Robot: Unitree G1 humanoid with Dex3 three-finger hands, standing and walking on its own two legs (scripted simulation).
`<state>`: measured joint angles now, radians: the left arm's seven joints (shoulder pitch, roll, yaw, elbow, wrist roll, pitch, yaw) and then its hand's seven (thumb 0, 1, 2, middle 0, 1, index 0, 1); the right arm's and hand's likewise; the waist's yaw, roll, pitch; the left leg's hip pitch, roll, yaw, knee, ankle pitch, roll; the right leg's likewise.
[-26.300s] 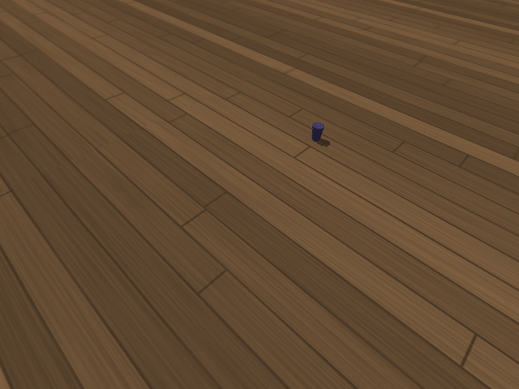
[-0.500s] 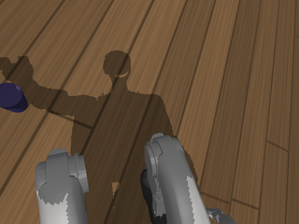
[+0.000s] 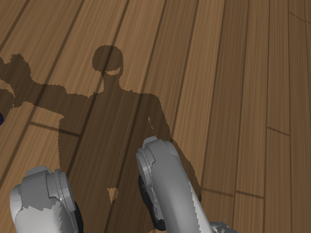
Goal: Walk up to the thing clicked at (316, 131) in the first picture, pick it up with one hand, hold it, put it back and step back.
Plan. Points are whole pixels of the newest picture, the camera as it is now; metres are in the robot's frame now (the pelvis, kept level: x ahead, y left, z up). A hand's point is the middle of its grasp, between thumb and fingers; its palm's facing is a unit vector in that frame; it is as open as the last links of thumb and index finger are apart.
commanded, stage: close in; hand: left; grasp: from above
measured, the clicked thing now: out of the picture +0.48 +0.33 -0.28
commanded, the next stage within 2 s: rest palm in 0.10 s
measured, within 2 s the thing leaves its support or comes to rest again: neither
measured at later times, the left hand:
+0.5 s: hand out of the picture +0.46 +0.32 -0.22, palm faces -0.44 -0.13 -0.89, open 13.8 cm
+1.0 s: hand out of the picture +0.47 +0.33 -0.25, palm faces -0.46 -0.16 -0.87, open 14.0 cm
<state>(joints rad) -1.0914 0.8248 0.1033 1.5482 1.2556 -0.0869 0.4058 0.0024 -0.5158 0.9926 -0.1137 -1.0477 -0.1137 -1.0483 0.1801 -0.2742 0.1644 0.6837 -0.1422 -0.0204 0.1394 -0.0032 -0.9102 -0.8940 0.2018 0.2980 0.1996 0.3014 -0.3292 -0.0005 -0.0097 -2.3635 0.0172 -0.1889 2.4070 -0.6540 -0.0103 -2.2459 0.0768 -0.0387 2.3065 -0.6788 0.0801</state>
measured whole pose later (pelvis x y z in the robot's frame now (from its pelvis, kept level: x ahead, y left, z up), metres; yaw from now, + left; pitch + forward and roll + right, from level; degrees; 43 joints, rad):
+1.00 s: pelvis +0.01 +0.01 -0.02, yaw -3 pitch +30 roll -14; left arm -1.04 1.00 0.15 1.64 1.26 -0.21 0.47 0.00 -0.52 1.03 -0.10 -1.02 -0.09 -1.03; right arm 0.14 -0.30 0.24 0.68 -0.22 -0.12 0.18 0.00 -0.90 -0.90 0.20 0.30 0.20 0.30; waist -0.35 -0.10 0.11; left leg -2.37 0.01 -0.26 2.52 -0.70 -0.02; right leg -2.23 0.09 -0.09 2.37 -0.70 0.07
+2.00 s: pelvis +0.00 +0.01 -0.03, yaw -4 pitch +28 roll -14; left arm -1.09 1.05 0.08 1.72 1.28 -0.25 0.52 0.00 -0.18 0.83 -0.42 -0.99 -0.34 -0.96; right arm 0.11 -0.32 0.29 0.65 -0.25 -0.16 0.20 0.00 -0.90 -0.90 0.20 0.30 0.20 0.30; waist -0.36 -0.12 0.12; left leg -2.36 0.01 -0.28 2.54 -0.69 -0.02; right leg -2.22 0.09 -0.11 2.37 -0.68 0.08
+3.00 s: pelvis +0.00 +0.01 -0.02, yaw -4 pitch +29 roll -15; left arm -1.05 1.02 0.11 1.61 1.28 -0.23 0.49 0.01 -0.08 0.81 -0.69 -1.00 -0.48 -0.97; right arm 0.13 -0.32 0.27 0.65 -0.25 -0.14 0.18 0.00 -0.92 -0.90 0.20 0.30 0.20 0.30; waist -0.34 -0.11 0.10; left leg -2.37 0.01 -0.28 2.53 -0.69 -0.02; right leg -2.22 0.08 -0.12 2.36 -0.69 0.07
